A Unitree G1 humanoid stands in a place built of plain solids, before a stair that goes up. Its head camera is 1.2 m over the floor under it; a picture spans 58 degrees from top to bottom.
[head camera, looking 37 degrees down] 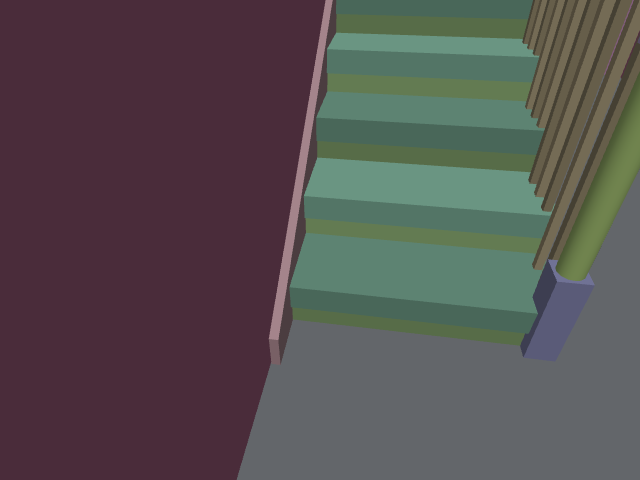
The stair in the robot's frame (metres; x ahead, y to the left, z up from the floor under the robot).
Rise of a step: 0.19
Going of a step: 0.29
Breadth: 0.90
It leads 9 degrees to the right of straight ahead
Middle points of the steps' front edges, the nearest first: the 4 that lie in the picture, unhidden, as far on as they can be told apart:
1.02 -0.29 0.19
1.30 -0.38 0.37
1.59 -0.43 0.56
1.88 -0.47 0.74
